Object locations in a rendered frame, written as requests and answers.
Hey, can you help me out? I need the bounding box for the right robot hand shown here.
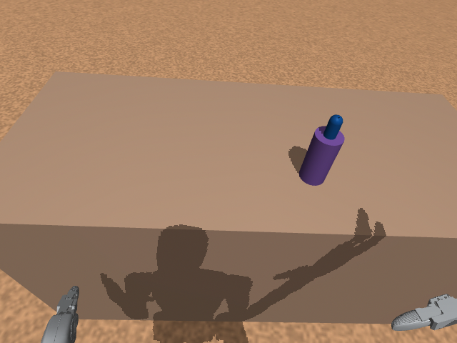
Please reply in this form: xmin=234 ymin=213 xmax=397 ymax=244
xmin=391 ymin=294 xmax=457 ymax=331

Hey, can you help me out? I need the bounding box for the left robot hand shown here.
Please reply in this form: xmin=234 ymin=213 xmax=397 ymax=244
xmin=41 ymin=286 xmax=79 ymax=343

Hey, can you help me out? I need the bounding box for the bottle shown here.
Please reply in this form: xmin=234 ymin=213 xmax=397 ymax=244
xmin=299 ymin=115 xmax=345 ymax=186

